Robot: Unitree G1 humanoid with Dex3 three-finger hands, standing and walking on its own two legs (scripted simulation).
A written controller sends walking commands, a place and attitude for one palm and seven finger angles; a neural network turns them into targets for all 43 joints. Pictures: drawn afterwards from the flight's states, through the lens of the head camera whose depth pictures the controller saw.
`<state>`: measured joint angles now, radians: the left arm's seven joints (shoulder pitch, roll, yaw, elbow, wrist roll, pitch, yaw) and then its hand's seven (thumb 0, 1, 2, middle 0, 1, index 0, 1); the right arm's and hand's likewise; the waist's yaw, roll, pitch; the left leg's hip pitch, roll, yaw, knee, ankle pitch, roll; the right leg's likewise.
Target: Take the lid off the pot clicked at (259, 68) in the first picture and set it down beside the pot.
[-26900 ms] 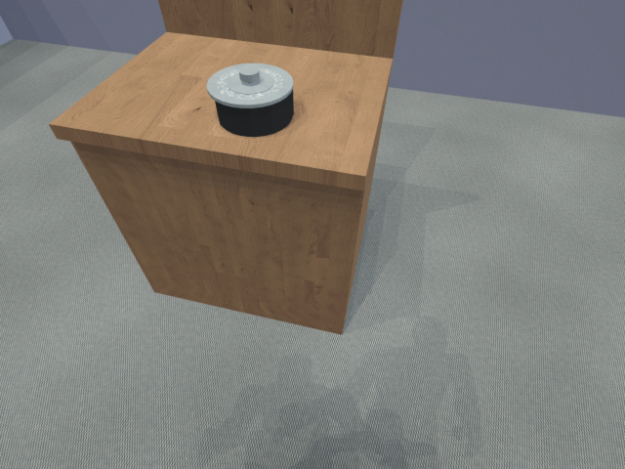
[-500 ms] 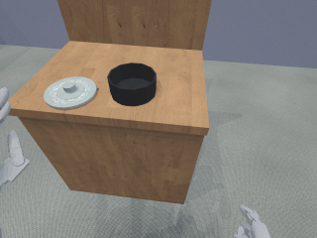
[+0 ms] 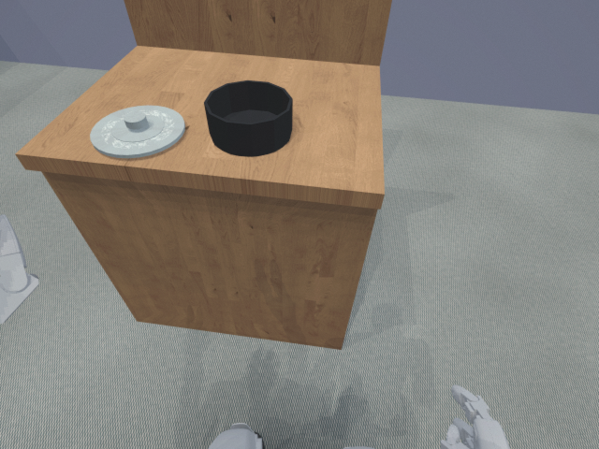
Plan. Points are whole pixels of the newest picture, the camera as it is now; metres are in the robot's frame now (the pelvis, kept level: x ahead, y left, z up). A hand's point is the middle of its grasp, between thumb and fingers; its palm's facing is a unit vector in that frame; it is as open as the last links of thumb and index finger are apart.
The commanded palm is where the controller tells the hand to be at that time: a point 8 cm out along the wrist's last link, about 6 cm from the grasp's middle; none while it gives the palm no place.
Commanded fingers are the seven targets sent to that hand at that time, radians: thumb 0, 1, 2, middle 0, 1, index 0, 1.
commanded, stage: step back with the hand held close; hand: left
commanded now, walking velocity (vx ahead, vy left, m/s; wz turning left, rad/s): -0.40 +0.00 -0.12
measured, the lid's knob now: (135, 120) +0.72 +0.36 +0.06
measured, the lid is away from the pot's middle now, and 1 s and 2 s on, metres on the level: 0.24 0.24 0.24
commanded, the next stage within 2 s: stop stepping back and stand still in 0.20 s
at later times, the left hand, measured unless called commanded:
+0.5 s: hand out of the picture +0.05 +0.22 +0.21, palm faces +0.23 -0.82 -0.52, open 7.4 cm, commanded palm -0.01 +0.27 +0.24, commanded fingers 0.00 0.90 0.90 -0.20 -0.30 -0.20 -0.30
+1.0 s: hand out of the picture +0.01 +0.19 +0.24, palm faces +0.34 -0.82 -0.46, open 7.4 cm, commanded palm -0.04 +0.25 +0.24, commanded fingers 0.00 0.90 0.90 -0.20 -0.30 -0.20 -0.30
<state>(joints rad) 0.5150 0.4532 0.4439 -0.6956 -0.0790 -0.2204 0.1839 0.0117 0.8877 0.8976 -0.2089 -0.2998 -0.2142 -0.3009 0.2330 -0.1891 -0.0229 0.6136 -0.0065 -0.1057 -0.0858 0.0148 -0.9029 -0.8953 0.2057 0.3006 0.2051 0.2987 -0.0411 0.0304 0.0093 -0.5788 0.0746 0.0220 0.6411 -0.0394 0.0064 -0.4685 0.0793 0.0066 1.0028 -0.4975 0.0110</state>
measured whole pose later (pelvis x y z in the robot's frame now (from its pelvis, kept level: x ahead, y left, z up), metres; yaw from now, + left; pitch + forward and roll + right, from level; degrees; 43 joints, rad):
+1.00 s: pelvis -0.18 -0.02 +0.03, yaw -3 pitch -1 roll +1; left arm 0.63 0.43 0.38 -0.71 -0.05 -0.14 0.18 0.02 0.89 0.90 -0.21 -0.30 -0.21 -0.30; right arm 0.27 -0.18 0.02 0.63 0.00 -0.12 -0.07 0.02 -0.90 -0.90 0.20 0.30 0.20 0.30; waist -0.02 -0.01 -0.03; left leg -0.31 0.07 0.07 0.55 -0.24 -0.02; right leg -0.32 0.02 -0.07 0.78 -0.46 -0.01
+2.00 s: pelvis -0.15 -0.02 +0.04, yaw -6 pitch +0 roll +0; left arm 0.15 0.15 0.01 1.07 0.00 0.00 0.04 0.00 0.91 0.90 -0.20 -0.30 -0.20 -0.30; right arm 0.25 -0.16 0.00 1.10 -0.02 0.02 -0.04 0.01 -0.92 -0.89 0.21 0.30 0.20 0.30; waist -0.03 0.04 0.04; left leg -0.14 0.02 0.07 0.42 -0.27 0.00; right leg -0.11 0.05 -0.03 0.39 -0.27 -0.06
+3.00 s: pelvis -0.16 +0.00 +0.04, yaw -6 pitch -1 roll +0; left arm 0.22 0.16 0.01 1.12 0.00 0.00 0.04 0.00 0.92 0.90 -0.20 -0.30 -0.20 -0.30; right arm 0.25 -0.15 0.00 1.13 -0.02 0.01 -0.04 0.01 -0.91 -0.90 0.20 0.30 0.20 0.30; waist -0.02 0.01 0.05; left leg -0.14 0.01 0.09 0.40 -0.25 0.02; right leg -0.11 0.04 -0.02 0.37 -0.25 -0.04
